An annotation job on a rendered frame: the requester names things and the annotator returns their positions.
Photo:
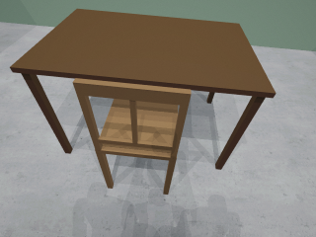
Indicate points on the table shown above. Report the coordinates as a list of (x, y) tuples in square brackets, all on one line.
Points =
[(197, 55)]

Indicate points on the chair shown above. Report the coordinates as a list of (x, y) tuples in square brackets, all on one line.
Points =
[(143, 122)]

